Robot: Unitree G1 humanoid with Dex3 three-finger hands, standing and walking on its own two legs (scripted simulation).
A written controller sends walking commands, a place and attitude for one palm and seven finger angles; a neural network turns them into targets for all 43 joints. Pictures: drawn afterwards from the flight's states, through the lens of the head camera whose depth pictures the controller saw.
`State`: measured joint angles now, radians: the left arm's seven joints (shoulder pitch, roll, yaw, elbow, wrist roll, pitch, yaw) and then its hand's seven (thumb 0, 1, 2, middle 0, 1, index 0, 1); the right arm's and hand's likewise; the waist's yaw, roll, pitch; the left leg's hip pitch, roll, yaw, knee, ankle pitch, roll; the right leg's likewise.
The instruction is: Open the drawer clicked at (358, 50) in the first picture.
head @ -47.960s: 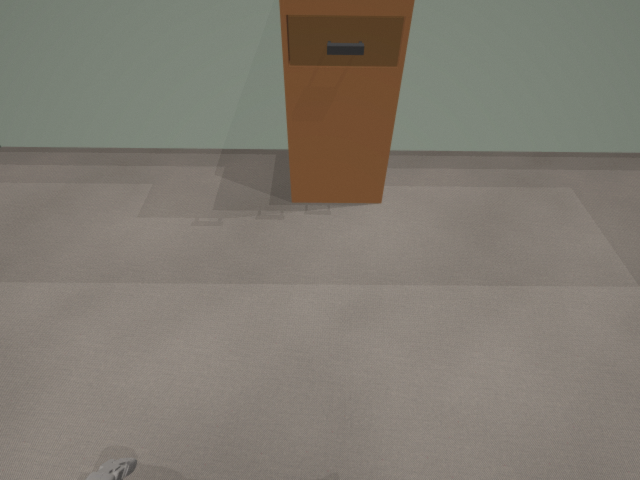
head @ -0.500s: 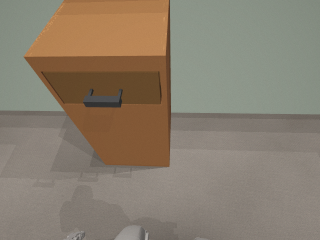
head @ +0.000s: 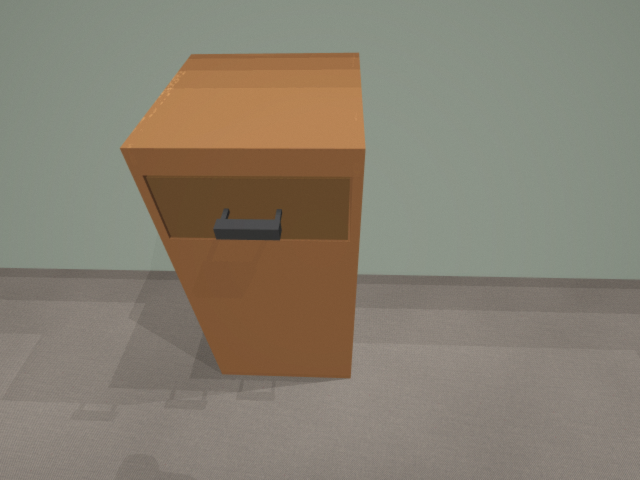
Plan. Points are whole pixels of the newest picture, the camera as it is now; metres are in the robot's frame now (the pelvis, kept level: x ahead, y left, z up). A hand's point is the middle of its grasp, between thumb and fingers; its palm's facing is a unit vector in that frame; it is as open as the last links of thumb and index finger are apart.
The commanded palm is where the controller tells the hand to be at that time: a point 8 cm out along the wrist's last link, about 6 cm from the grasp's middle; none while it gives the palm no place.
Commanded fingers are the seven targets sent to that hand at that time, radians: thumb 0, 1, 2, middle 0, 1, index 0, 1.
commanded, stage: come to a stop and stand still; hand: left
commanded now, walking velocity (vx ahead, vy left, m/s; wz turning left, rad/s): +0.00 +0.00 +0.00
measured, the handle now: (250, 221) +0.58 +0.18 -0.03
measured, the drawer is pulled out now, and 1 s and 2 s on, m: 0.00 0.00 0.00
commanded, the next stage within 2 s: look again from close up in 0.20 s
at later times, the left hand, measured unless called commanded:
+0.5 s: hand out of the picture +0.03 +0.15 -0.17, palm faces +0.01 -0.98 -0.19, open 7.3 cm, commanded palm none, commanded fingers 0.00 0.90 0.90 -0.20 -0.30 -0.20 -0.30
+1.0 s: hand out of the picture +0.14 +0.17 -0.11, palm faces -0.03 -0.90 -0.44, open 7.3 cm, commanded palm +0.14 +0.20 -0.05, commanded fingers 0.00 0.74 0.83 -0.21 -0.41 -0.21 -0.41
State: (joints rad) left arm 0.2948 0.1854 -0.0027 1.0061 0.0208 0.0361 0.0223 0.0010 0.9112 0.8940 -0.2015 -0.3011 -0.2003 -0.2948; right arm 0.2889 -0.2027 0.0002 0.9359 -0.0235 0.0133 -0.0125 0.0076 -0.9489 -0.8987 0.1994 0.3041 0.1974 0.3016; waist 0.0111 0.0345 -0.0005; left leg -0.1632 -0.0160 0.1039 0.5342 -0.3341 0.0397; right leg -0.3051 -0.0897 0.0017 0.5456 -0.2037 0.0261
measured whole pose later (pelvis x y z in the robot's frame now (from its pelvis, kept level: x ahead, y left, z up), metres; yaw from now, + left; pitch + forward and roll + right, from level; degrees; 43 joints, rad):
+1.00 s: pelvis +0.04 -0.03 +0.00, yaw +0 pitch +0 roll +1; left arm 0.41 0.21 -0.06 0.42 0.17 0.09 0.15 0.02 0.93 0.88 -0.21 -0.32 -0.21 -0.31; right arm 0.35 -0.19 0.00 0.96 0.03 -0.19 -0.09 0.02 -0.92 -0.90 0.20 0.30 0.20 0.30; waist 0.03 0.02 0.01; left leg -0.13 0.02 0.09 0.48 -0.35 -0.01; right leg -0.30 -0.06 -0.02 0.56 -0.26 0.01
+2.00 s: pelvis +0.02 -0.03 -0.01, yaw +1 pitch +5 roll +1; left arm 0.15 0.40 -0.03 0.00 1.02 -0.03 0.35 0.00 -0.21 0.42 -0.30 -1.02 -0.30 -1.01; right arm 0.16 -0.28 -0.06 0.63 -0.05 0.05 -0.02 0.02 -0.91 -0.90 0.20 0.30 0.19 0.30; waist 0.06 0.05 -0.04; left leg -0.37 0.02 0.06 0.68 -0.40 0.00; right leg -0.50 -0.06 -0.03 0.69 -0.28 0.02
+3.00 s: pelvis +0.02 -0.03 +0.01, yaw +2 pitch +3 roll +1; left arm -0.15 0.45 -0.09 0.18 0.96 0.00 0.11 -0.01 -0.49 0.30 -0.32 -1.20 -0.32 -1.20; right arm 0.14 -0.26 -0.02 0.65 0.00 0.10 -0.02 0.01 -0.91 -0.90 0.20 0.30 0.20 0.30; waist 0.09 0.08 -0.01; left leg -0.20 0.01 0.05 0.44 -0.28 -0.01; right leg -0.33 -0.06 -0.05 0.47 -0.19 0.01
